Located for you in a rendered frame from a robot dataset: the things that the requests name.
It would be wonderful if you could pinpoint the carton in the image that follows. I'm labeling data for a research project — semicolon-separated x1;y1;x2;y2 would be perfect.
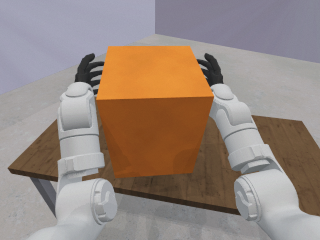
96;46;214;178

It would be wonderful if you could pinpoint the robot left forearm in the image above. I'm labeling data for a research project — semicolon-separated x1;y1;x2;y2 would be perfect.
55;82;105;221

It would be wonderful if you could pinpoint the robot left upper arm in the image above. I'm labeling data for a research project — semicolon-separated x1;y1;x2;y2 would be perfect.
26;178;118;240

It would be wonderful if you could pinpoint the table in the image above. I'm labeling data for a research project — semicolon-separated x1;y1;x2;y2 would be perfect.
8;96;320;218

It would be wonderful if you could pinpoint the robot right upper arm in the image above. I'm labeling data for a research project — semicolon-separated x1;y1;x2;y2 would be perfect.
234;169;320;240

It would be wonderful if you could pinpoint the robot right forearm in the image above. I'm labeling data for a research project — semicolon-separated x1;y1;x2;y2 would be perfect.
209;83;299;206

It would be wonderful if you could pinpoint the left robot hand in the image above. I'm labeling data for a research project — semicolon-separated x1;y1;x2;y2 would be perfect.
74;53;105;95

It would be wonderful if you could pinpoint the right robot hand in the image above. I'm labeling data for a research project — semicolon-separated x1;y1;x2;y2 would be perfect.
196;53;224;87

